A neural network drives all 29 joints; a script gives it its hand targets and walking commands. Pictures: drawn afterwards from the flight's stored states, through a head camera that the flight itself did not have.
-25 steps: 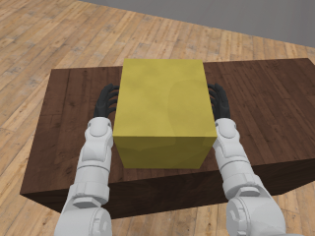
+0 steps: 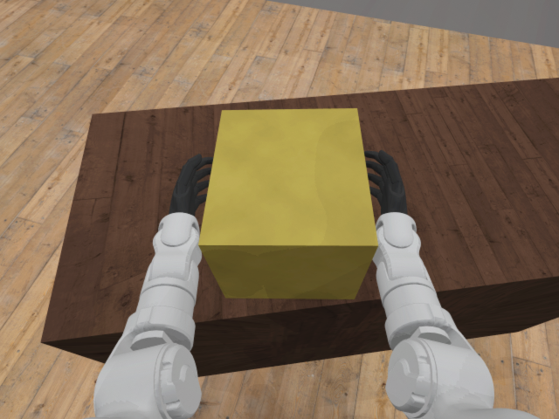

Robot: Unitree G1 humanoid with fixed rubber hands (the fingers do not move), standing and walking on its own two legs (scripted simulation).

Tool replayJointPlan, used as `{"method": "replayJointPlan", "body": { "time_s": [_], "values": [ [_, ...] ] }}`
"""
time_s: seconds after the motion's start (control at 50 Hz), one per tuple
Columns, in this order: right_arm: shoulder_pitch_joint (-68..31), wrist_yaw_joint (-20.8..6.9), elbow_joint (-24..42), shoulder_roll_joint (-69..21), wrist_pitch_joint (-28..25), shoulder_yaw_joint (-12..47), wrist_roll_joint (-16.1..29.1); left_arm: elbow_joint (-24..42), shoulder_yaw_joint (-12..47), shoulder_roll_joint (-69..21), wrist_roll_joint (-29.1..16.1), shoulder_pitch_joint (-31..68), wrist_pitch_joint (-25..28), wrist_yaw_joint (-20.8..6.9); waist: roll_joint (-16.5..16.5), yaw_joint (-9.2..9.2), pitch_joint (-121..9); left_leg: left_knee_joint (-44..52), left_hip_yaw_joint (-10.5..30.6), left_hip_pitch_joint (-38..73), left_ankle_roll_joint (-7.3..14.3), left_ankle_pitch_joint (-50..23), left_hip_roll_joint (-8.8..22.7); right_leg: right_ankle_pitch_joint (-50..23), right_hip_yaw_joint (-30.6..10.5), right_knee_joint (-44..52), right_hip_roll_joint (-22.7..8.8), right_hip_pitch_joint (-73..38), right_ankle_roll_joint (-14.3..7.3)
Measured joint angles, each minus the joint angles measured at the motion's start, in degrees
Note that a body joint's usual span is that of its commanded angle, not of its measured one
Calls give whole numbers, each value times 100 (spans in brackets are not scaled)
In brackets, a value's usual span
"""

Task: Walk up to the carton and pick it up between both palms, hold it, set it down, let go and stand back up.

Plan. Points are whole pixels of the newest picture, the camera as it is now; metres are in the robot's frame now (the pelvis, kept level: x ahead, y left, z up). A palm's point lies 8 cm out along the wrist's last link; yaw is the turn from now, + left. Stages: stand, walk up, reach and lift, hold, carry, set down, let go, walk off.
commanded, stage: set down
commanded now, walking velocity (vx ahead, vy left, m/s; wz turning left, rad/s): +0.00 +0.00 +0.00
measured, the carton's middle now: (289, 206) +0.43 -0.01 +0.00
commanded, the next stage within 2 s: none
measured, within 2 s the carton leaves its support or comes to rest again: rests again in 1.34 s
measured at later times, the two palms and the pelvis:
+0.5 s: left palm (190, 210) +0.41 +0.14 +0.02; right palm (391, 204) +0.41 -0.17 +0.03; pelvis +0.00 +0.00 +0.00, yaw -2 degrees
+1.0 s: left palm (188, 222) +0.39 +0.14 +0.02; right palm (393, 226) +0.38 -0.17 +0.02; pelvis -0.03 +0.01 +0.00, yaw -1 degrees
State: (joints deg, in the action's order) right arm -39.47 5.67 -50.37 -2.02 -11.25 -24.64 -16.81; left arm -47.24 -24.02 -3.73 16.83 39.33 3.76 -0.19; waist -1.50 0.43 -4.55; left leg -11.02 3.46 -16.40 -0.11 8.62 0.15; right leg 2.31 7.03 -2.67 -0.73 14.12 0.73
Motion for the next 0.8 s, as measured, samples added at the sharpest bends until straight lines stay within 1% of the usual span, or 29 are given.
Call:
{"method": "replayJointPlan", "body": {
  "time_s": [0.12, 0.24, 0.36, 0.56, 0.62, 0.7, 0.8],
  "values": [
    [-152, 14, -212, 78, -230, -36, -35, -371, 7, 75, -55, 154, 375, 113, -12, -51, -184, 41, -75, -188, 14, -37, -17, -66, -76, 46, -18, 212, 8],
    [-276, 0, -439, 135, -237, -25, -36, -689, -30, 125, -95, 198, 550, 201, 3, -69, -228, 76, -138, -262, 18, -61, -20, -97, -140, 67, -23, 315, 11],
    [-223, -52, -433, 144, -397, -80, -70, -744, -22, 86, -164, 169, 752, 243, 0, -118, -335, 75, -152, -431, 5, -89, -10, -115, -156, 46, -14, 498, -5],
    [-302, -40, -492, 141, -432, -146, -182, -983, -168, 116, -136, 287, 950, 227, -117, -178, -325, 124, -171, -478, -16, -140, 19, -127, -176, 9, 12, 595, -35],
    [-201, 50, -397, 127, -449, -71, -320, -1034, -224, 99, -156, 272, 1050, 185, -150, -123, -414, 10, -118, -650, 6, -150, 10, -153, -121, 25, 9, 677, -41],
    [-123, 111, -431, 131, -534, -143, -445, -1151, -335, 62, -107, 344, 1111, 124, -189, -20, -461, 38, -43, -710, 32, -167, -5, -169, -48, 6, -6, 734, -29],
    [-57, 104, -385, 115, -614, -270, -458, -1166, -368, 29, 58, 431, 1124, 118, -135, -29, -333, 56, -78, -666, 50, -223, -48, -202, -89, -25, -52, 722, -6]
  ]
}}
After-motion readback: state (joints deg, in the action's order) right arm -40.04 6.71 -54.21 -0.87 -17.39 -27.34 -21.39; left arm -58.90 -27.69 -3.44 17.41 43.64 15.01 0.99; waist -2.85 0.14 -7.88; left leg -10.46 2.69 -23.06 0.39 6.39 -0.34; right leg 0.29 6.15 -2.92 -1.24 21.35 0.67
